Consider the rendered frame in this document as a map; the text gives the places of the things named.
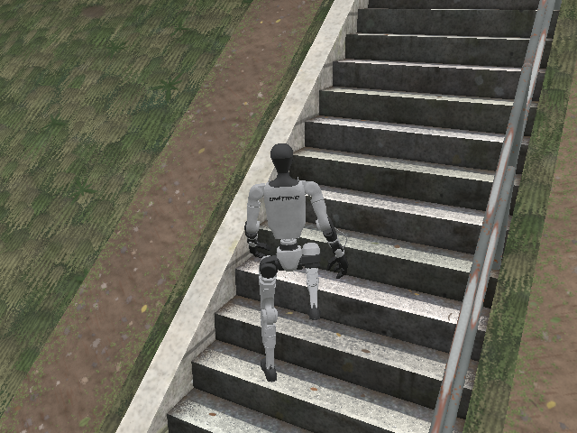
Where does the left robot hand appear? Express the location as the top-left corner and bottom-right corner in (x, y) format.
(249, 240), (271, 258)

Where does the right robot upper arm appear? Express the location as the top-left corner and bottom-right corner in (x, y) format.
(302, 180), (331, 231)

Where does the left robot shin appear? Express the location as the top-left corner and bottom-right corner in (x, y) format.
(261, 309), (276, 370)

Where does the humanoid robot torso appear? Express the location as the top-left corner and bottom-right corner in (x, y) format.
(264, 179), (306, 272)

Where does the left robot upper arm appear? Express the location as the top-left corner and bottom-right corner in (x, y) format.
(246, 183), (265, 233)

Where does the right robot hand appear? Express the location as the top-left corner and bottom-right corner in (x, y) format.
(327, 255), (349, 279)

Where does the robot right forearm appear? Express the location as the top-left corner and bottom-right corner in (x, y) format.
(323, 216), (344, 258)

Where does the robot left forearm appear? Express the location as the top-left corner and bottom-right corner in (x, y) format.
(244, 221), (258, 247)

